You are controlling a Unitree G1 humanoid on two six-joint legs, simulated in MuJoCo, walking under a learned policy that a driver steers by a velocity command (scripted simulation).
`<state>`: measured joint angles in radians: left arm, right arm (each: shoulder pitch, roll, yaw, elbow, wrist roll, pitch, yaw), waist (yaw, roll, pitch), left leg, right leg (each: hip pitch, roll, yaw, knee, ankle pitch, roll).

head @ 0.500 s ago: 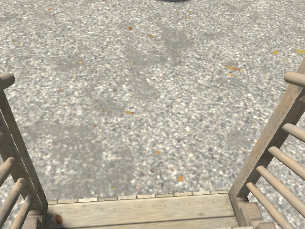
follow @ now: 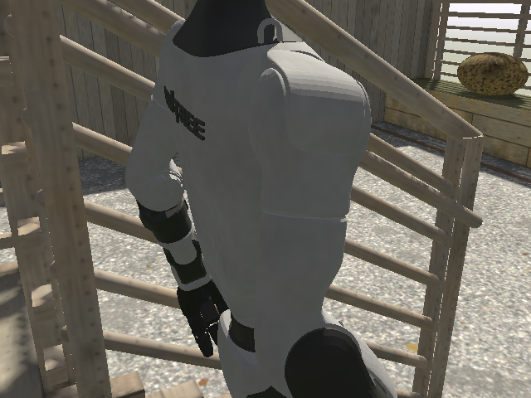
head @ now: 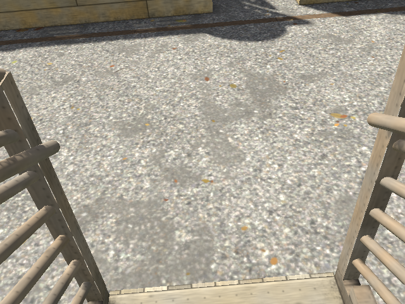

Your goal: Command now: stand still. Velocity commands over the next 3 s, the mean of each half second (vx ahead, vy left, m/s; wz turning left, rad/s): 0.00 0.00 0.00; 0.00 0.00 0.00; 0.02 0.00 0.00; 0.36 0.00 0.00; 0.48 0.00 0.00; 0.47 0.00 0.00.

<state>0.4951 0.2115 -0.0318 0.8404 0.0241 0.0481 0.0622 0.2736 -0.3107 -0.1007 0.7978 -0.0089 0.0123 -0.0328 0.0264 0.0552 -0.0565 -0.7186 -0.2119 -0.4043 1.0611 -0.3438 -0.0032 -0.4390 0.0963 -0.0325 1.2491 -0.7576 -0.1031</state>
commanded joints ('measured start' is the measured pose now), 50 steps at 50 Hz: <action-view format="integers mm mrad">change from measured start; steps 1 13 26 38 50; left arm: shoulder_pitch -363 -19 -167 -164 -168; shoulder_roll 93 105 117 92 85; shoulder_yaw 22 27 41 47 43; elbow -136 -30 -1 29 88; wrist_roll -3 -19 -23 -7 -16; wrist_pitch -33 -72 -29 -29 -16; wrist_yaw -27 -3 -34 -57 -47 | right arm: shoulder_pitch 93 22 39 68 91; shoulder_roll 4 23 73 23 20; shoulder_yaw -15 16 103 100 92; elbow -28 -13 47 136 214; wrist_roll -16 -5 -4 4 15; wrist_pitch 53 105 14 -8 -24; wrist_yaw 14 -16 21 19 7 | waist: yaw -214 -8 -26 -7 -1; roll -117 -254 74 -40 -39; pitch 143 57 47 150 137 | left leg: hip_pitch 53 127 583 480 508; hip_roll -32 104 321 309 315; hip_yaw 133 220 215 222 235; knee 489 126 -700 -762 -790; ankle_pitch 239 35 442 177 168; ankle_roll -37 -56 74 75 77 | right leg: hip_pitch -403 291 281 300 331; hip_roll -215 -279 -157 -164 -180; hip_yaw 460 306 159 168 178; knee -626 -720 -817 -931 -971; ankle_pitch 398 1273 625 577 597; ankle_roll -23 -87 11 54 49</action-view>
